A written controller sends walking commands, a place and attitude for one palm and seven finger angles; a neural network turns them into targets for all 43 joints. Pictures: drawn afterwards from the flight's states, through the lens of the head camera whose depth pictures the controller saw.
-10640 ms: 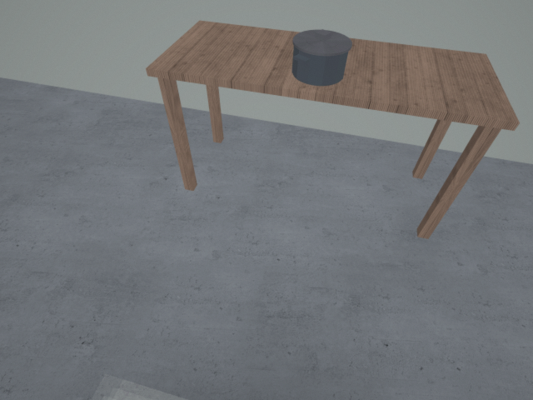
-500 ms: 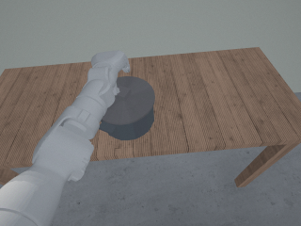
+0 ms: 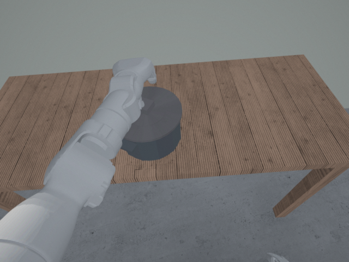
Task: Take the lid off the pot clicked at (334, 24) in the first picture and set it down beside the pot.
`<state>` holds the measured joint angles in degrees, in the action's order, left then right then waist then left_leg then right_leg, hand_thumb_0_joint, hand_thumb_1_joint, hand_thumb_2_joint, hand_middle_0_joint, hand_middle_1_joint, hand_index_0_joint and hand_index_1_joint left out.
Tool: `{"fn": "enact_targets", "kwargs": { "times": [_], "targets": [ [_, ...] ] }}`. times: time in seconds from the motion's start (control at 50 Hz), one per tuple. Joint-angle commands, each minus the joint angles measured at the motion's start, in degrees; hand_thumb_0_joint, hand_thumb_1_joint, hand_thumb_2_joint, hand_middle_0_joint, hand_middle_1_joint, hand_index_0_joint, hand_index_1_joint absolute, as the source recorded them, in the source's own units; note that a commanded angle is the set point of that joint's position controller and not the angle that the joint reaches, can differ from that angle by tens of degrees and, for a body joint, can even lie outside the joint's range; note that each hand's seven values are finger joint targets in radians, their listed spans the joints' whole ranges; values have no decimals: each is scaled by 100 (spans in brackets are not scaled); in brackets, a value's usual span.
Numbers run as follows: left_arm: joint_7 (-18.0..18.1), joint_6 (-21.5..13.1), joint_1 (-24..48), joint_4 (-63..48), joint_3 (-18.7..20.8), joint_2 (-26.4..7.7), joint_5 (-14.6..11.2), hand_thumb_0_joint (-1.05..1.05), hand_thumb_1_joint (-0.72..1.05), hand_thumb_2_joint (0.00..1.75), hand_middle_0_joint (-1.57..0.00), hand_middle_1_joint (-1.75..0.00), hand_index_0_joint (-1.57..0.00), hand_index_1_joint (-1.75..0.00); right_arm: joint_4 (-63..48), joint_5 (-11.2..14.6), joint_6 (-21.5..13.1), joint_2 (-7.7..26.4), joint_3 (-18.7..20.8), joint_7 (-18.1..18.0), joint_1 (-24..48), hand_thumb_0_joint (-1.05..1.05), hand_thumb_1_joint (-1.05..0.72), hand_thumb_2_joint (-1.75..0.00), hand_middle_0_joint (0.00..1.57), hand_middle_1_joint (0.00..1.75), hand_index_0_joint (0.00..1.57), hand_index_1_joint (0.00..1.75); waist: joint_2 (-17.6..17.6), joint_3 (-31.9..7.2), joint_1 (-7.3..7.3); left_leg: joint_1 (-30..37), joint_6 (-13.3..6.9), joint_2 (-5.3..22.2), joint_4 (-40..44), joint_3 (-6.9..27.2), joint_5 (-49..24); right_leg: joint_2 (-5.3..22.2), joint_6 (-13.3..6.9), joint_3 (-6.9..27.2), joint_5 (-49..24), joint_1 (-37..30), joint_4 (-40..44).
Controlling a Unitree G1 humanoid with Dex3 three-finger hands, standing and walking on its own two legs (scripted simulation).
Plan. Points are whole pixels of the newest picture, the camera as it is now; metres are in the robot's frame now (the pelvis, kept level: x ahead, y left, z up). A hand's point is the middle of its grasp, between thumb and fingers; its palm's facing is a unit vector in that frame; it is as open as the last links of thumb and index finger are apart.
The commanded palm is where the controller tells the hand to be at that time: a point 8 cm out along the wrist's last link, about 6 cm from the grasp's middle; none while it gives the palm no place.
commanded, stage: lower the open fingers around the knob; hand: left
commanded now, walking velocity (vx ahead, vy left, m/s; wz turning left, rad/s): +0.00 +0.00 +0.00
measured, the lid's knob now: (144, 106) +0.51 +0.06 +0.05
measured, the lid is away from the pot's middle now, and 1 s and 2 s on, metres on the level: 0.00 0.00 0.00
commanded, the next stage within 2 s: close the fingers and squeeze the knob in 0.92 s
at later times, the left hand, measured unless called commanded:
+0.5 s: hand (139, 102) +0.49 +0.07 +0.08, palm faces -0.32 -0.03 -0.95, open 10.1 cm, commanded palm +0.48 +0.07 +0.14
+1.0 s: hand (140, 109) +0.47 +0.07 +0.08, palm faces -0.32 -0.06 -0.95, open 10.2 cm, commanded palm +0.47 +0.07 +0.13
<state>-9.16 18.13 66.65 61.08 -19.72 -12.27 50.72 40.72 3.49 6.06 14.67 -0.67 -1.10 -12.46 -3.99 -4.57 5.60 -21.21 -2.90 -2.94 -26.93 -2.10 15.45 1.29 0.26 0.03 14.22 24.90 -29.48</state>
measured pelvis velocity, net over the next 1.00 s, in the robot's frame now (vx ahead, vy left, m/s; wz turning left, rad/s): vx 0.00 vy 0.00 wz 0.00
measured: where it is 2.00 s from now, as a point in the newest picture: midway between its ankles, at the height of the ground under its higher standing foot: outside the picture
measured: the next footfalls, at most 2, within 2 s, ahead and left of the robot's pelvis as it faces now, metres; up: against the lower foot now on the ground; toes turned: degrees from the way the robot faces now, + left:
none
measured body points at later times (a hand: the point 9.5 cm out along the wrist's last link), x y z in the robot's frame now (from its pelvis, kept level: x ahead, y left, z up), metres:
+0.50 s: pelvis +0.01 +0.00 +0.00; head +0.06 -0.03 +0.44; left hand +0.50 +0.07 +0.14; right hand +0.05 -0.26 -0.14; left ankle -0.03 +0.09 -0.74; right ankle +0.00 -0.12 -0.74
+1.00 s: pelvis +0.00 +0.00 +0.00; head +0.05 -0.03 +0.44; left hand +0.48 +0.07 +0.13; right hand +0.08 -0.26 -0.14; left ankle -0.03 +0.09 -0.74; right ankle +0.00 -0.12 -0.74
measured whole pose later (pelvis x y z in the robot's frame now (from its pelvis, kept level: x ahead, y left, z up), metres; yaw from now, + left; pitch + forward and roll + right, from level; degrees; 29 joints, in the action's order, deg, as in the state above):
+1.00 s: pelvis +0.00 +0.00 +0.00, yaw +0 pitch +11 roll +0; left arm -5.5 15.5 60.4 60.9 -20.4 -11.3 49.8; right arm 42.0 3.3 6.2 14.4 0.7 -1.0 -13.3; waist -3.7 -5.6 5.6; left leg -23.3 -2.7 -2.4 -28.7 -1.9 16.4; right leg 0.8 0.1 -0.2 14.5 26.5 -30.1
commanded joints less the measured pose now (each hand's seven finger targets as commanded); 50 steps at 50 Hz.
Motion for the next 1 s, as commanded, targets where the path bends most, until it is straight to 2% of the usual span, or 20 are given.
{"fn": "enact_targets", "kwargs": {
  "times": [0.0,0.1,0.14,0.18,0.22,0.26,0.3,0.38,0.46,0.54,0.58,0.62,0.68,0.7,0.76,0.8,0.84,0.9,0.96,0.98],
  "targets": [
    [205,211,2825,-466,124,-815,151,0,-31,143,-83,-8,-83,-8,-475,26,-90,740,195,-44,-164,0,-90,-90,20,30,20,30,1036,-1971,189,716,-63,119,140,163,-1745,-134,-168,-152,-2103,-909,119],
    [141,-153,3215,-1301,365,-1123,14,0,-31,143,-83,-8,-83,-8,-611,-45,-230,697,238,-77,-201,0,-90,-90,20,30,20,30,548,-2877,113,1237,-101,88,37,225,-2231,-84,-164,-47,-2497,-1280,49],
    [158,-246,2906,-1083,471,-1243,121,0,-31,143,-83,-8,-83,-8,-564,-50,-223,697,255,-114,-329,0,-90,-90,20,30,20,30,773,-2738,125,1087,-130,109,11,220,-2259,-108,-174,-50,-2534,-1284,123],
    [261,-150,2819,-705,442,-1300,249,0,-31,143,-83,-8,-83,-8,-439,0,-169,739,221,-134,-381,0,-90,-90,20,30,20,30,979,-2219,179,746,-109,129,130,167,-1831,-146,-171,-93,-2233,-1106,159],
    [364,-107,2996,-671,161,-941,200,0,-31,143,-83,-8,-83,-8,-415,31,-214,734,224,-127,-403,0,-90,-90,20,30,20,30,851,-1999,263,704,-88,131,157,161,-1630,-168,-172,-123,-1964,-820,172],
    [422,-224,3183,-994,128,-799,77,0,-31,143,-83,-8,-83,-8,-439,6,-309,710,279,-95,-396,0,-90,-90,20,30,20,30,560,-2339,244,1056,-83,142,56,216,-1890,-162,-185,-111,-2023,-759,117],
    [466,-259,2993,-951,365,-1032,37,0,-31,143,-83,-8,-83,-8,-415,-35,-338,718,297,-90,-458,0,-90,-90,20,30,20,30,513,-2697,173,1203,-77,135,4,235,-2136,-153,-182,-93,-2240,-970,67],
    [531,-157,2788,-607,458,-1195,194,0,-31,143,-83,-8,-83,-8,-326,-28,-283,745,288,-107,-531,0,-90,-90,20,30,20,30,756,-2456,196,869,-92,146,28,156,-1999,-167,-174,-91,-2291,-998,105],
    [554,-268,2937,-1072,292,-922,113,0,-31,143,-83,-8,-83,-8,-378,-48,-322,709,335,-55,-506,0,-90,-90,20,30,20,30,532,-2840,202,1194,-89,165,-101,206,-2523,-165,-172,-90,-2626,-997,37],
    [503,-237,2213,-733,429,-925,66,0,-31,143,-83,-8,-83,-8,-376,-66,-223,737,340,-20,-457,0,-90,-90,20,30,20,30,774,-2660,106,982,-89,163,-123,171,-2759,-153,-170,-104,-2836,-1096,20],
    [508,-172,2149,-534,172,-697,146,0,-31,143,-83,-8,-83,-8,-356,-39,-149,738,310,-6,-410,0,-90,-90,20,30,20,30,831,-2296,174,809,-78,164,-81,137,-2416,-173,-166,-145,-2583,-880,37],
    [566,-198,2377,-735,246,-814,167,0,-31,143,-83,-8,-83,-8,-335,-32,-135,744,334,-23,-420,0,-90,-90,20,30,20,30,875,-2273,218,807,-95,171,-92,107,-2230,-178,-165,-121,-2494,-844,57],
    [659,-414,2937,-1447,498,-1184,72,0,-31,143,-83,-8,-83,-8,-418,-47,-200,679,330,-83,-370,0,-90,-90,20,30,20,30,482,-2864,181,1100,-106,144,-127,151,-2392,-136,-176,-38,-2702,-1135,2],
    [687,-489,3030,-1699,353,-1027,64,0,-31,143,-83,-8,-83,-8,-451,-53,-257,622,336,-84,-383,0,-90,-90,20,30,20,30,225,-3092,180,1353,-94,152,-153,200,-2616,-133,-174,-46,-2741,-1104,-19],
    [720,-251,2067,-642,413,-988,220,0,-31,143,-83,-8,-83,-8,-300,-43,-146,684,323,-49,-431,0,-90,-90,20,30,20,30,764,-2435,132,892,-77,179,-135,144,-2493,-175,-185,-115,-2635,-974,17],
    [712,-67,2063,-493,133,-635,178,0,-31,143,-83,-8,-83,-8,-322,-7,-76,704,303,-16,-317,0,-90,-90,20,30,20,30,922,-2133,196,685,-56,171,-67,90,-2122,-182,-171,-158,-2410,-820,39],
    [655,-116,2437,-868,-93,-314,39,0,-31,143,-83,-8,-83,-8,-406,1,-100,680,326,9,-221,0,-90,-90,20,30,20,30,752,-2307,227,865,-65,160,-106,128,-2179,-166,-184,-161,-2360,-745,10],
    [586,-293,2800,-1320,110,-630,-60,0,-31,143,-83,-8,-83,-8,-402,-31,-150,686,354,-7,-243,0,-90,-90,20,30,20,30,441,-2755,226,1294,-67,172,-172,244,-2414,-153,-177,-131,-2421,-803,-39],
    [625,-350,2659,-1172,343,-989,99,0,-31,143,-83,-8,-83,-8,-360,-42,-131,669,317,-58,-296,0,-90,-90,20,30,20,30,399,-2695,164,1170,-65,163,-143,231,-2314,-153,-200,-103,-2383,-882,-14],
    [657,-288,2494,-873,184,-770,140,0,-31,143,-83,-8,-83,-8,-337,-28,-113,656,297,-70,-308,0,-90,-90,20,30,20,30,653,-2449,209,987,-71,156,-109,224,-2174,-173,-198,-130,-2302,-829,8]
  ]
}}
